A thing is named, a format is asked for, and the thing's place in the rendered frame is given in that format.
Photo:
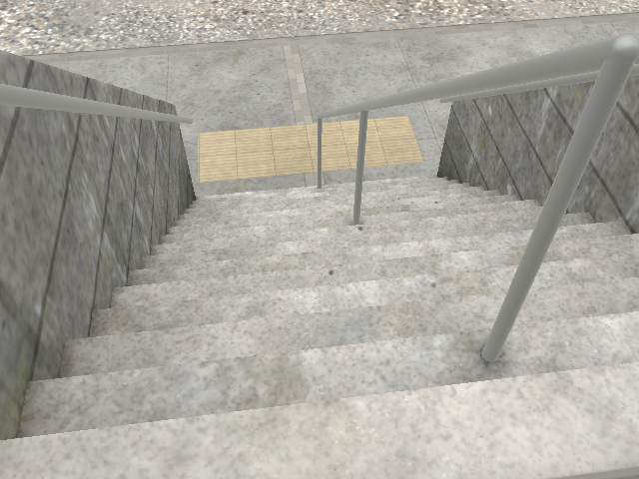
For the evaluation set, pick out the stairs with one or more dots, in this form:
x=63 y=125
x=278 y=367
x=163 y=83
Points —
x=272 y=298

